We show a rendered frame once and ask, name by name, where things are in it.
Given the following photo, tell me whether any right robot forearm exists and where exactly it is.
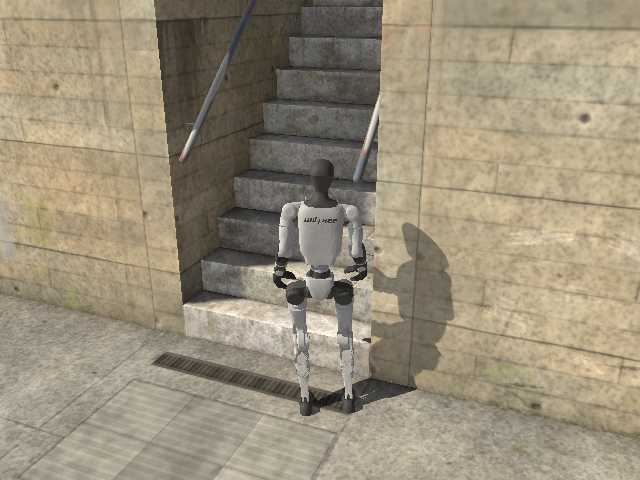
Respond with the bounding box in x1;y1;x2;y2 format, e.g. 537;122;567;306
352;243;367;272

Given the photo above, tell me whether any left robot upper arm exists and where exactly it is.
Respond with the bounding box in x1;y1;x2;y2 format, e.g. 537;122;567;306
278;202;300;258

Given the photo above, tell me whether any left robot forearm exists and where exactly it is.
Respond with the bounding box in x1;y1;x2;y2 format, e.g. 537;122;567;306
274;243;289;276

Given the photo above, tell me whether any left robot hand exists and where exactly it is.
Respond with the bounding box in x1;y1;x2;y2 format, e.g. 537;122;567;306
273;271;296;289

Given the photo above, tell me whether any right robot upper arm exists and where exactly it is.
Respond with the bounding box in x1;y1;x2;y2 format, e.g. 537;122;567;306
342;202;363;258

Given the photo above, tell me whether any right robot thigh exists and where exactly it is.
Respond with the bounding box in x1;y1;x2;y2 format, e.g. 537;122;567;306
333;279;354;349

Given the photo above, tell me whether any humanoid robot head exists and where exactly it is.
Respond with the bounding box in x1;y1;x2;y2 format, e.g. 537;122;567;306
304;159;338;208

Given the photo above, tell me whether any right robot hand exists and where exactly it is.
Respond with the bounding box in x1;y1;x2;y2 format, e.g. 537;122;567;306
344;265;367;281

